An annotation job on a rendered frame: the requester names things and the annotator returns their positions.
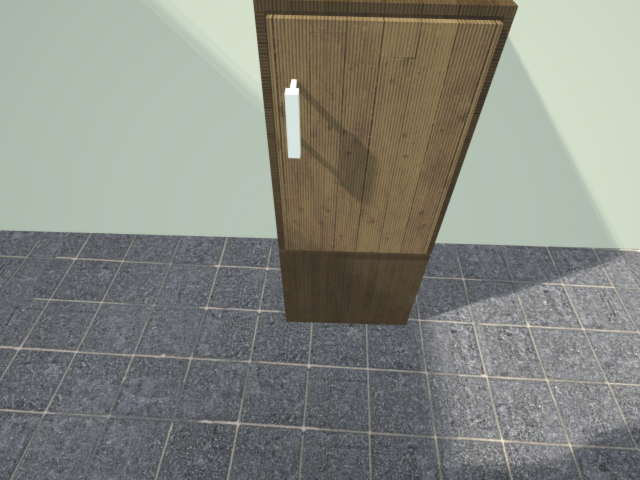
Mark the cupboard door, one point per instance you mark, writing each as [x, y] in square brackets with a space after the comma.
[385, 106]

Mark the handle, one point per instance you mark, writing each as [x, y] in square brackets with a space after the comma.
[292, 109]

